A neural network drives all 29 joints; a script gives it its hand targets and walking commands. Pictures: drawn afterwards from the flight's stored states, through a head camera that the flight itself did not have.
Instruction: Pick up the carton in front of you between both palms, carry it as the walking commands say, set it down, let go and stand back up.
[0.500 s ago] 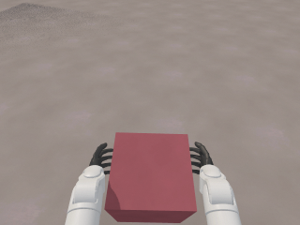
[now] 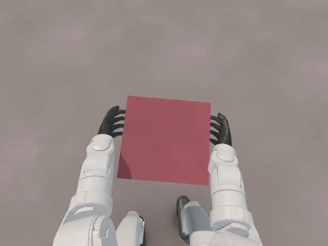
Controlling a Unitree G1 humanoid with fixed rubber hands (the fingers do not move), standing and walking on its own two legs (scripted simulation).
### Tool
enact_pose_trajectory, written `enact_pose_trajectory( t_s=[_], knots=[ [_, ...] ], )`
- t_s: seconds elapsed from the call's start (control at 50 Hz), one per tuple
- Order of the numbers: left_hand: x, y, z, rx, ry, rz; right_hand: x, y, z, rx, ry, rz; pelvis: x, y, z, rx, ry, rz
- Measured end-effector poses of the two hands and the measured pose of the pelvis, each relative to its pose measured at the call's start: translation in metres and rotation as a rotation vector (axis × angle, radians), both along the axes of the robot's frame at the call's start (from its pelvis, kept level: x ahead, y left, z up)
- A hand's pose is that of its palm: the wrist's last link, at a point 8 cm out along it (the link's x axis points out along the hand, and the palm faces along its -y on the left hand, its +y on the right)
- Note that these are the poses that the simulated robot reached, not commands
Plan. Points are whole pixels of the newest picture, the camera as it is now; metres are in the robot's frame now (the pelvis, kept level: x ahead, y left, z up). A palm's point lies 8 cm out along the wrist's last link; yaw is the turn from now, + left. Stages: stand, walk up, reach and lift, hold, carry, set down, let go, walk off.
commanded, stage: set down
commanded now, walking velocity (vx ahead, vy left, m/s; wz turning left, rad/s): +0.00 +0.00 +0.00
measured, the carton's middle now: (164, 144) +0.39 +0.00 -0.16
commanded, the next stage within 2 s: none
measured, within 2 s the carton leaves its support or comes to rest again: neither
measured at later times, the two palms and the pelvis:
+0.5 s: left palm (125, 129) +0.45 +0.13 -0.21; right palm (212, 147) +0.39 -0.16 -0.21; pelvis -0.02 +0.04 -0.13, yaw +1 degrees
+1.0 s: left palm (141, 130) +0.50 +0.09 -0.36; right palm (210, 153) +0.40 -0.19 -0.36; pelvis -0.04 +0.04 -0.24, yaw +2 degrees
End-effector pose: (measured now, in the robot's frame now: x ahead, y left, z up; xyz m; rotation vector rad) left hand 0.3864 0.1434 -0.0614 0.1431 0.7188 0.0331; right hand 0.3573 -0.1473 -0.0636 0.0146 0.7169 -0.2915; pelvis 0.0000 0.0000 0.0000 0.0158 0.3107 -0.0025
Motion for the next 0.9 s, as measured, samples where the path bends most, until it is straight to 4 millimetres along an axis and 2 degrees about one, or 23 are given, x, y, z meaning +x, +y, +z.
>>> enact_pose_trajectory(
  t_s=[0.06,0.12,0.26,0.38,0.6,0.9],
  knots=[
    [0.006,0.000,-0.030,-0.010,-0.013,-0.008,-0.002,0.001,-0.031,0.007,-0.013,-0.029,-0.006,0.002,-0.017,0.003,0.093,0.000],
    [0.015,0.000,-0.052,-0.017,-0.033,-0.014,0.000,0.004,-0.053,0.020,-0.035,-0.066,-0.010,0.007,-0.037,0.001,0.168,0.003],
    [0.042,-0.004,-0.079,-0.047,-0.069,-0.024,0.014,0.003,-0.083,0.024,-0.075,-0.119,-0.017,0.022,-0.079,-0.009,0.279,0.009],
    [0.057,-0.011,-0.106,-0.057,-0.035,-0.051,0.023,-0.005,-0.109,0.020,-0.045,-0.125,-0.018,0.032,-0.106,-0.012,0.343,0.012],
    [0.077,-0.024,-0.179,-0.045,-0.006,-0.098,0.033,-0.016,-0.174,0.004,-0.014,-0.143,-0.021,0.041,-0.155,-0.016,0.465,0.028],
    [0.105,-0.047,-0.271,-0.018,0.012,-0.175,0.041,-0.034,-0.267,0.005,0.008,-0.191,-0.037,0.039,-0.220,-0.022,0.535,0.045]
  ],
)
